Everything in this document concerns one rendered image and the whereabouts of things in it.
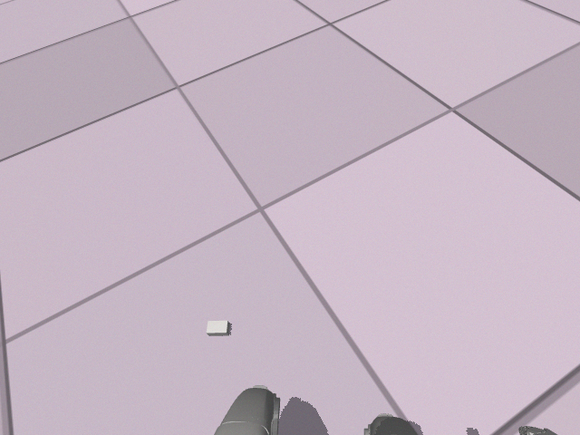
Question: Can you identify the small box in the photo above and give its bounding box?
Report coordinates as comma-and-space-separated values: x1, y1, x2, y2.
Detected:
207, 321, 230, 336

